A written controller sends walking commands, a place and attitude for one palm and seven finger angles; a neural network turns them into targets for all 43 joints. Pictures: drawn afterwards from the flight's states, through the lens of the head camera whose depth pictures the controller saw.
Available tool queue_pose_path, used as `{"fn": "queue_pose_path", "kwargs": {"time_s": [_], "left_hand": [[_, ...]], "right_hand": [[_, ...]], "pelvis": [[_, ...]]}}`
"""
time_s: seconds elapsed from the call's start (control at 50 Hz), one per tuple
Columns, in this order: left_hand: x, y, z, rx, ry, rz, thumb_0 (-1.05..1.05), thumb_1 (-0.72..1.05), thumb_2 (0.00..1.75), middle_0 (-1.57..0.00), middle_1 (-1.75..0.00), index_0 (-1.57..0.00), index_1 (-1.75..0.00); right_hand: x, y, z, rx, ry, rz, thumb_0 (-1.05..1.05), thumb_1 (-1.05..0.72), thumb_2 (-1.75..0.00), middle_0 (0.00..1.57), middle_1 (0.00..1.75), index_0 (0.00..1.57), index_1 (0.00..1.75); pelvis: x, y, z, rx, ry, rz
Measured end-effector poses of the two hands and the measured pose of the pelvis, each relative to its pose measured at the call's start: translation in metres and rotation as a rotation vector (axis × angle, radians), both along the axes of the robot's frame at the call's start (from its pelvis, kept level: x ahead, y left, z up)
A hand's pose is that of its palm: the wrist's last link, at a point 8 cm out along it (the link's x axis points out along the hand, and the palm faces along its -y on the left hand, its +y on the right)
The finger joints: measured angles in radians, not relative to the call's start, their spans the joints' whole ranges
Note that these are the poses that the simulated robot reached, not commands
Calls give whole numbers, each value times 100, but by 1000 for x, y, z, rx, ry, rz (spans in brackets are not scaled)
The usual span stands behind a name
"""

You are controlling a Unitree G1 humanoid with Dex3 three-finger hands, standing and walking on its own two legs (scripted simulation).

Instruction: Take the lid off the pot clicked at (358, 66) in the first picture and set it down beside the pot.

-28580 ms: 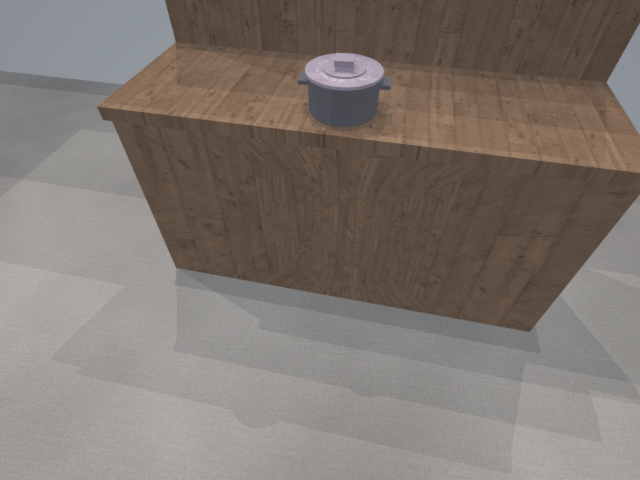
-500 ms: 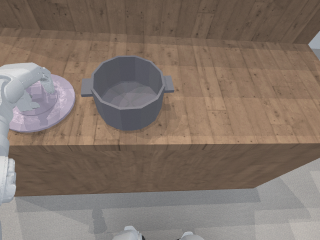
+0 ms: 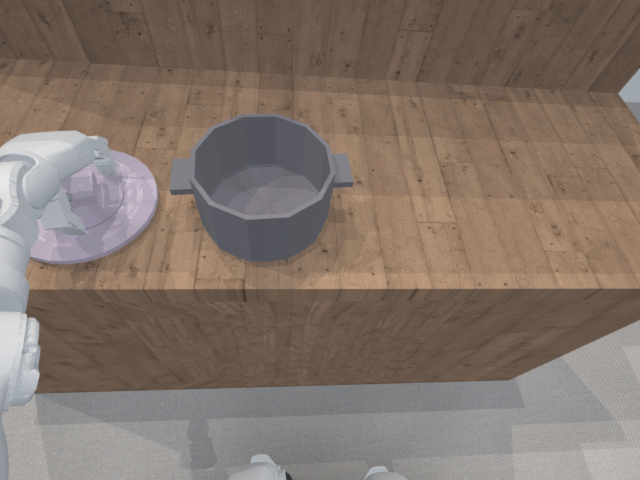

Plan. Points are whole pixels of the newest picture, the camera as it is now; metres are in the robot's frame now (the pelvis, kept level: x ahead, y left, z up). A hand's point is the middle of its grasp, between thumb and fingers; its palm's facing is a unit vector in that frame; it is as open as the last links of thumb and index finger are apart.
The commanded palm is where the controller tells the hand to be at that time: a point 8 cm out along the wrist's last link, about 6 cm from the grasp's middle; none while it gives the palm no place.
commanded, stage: raise the empty hand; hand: left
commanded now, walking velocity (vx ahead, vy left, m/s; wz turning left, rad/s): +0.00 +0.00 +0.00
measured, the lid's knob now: (75, 189) +0.48 +0.32 +0.03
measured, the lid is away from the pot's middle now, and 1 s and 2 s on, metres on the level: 0.25 0.25 0.25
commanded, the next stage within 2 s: draw the hand back to the body in 1.34 s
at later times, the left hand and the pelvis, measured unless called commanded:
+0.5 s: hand (58, 179) +0.46 +0.31 +0.08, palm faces -0.39 -0.09 -0.92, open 11.0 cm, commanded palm +0.47 +0.30 +0.15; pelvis +0.01 +0.01 +0.01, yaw +1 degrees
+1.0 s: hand (28, 146) +0.45 +0.32 +0.14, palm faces -0.34 -0.06 -0.94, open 11.0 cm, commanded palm +0.46 +0.30 +0.20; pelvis +0.01 +0.01 +0.02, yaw +3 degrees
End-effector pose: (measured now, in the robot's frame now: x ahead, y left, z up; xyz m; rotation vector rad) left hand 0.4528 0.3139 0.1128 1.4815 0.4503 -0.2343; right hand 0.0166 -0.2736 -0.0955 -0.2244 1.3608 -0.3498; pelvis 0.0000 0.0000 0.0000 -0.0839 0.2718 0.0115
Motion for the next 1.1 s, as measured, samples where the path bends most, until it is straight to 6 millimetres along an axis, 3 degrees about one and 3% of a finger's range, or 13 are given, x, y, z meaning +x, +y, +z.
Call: {"fn": "queue_pose_path", "kwargs": {"time_s": [0.24, 0.5, 1.1], "left_hand": [[-2, -6, 2, 8, -5, -25, 0, -6, 77, -44, -80, -42, -76], [5, 1, 26, 12, -30, 25, 0, -6, 77, -42, -76, -42, -76], [-3, 6, 94, 11, -98, 13, 0, -6, 77, -41, -76, -42, -76]], "right_hand": [[7, 2, 3, -1, -11, 12, 0, -90, -90, 21, 30, 20, 30], [24, 9, 9, 15, -71, 23, 0, -90, -90, 21, 30, 20, 30], [71, 18, 17, 50, -156, 107, 1, -90, -90, 21, 30, 20, 30]], "pelvis": [[2, 4, 4, -3, -14, 9], [9, 5, 11, 4, -43, 10], [13, 8, 23, 19, -98, 50]]}}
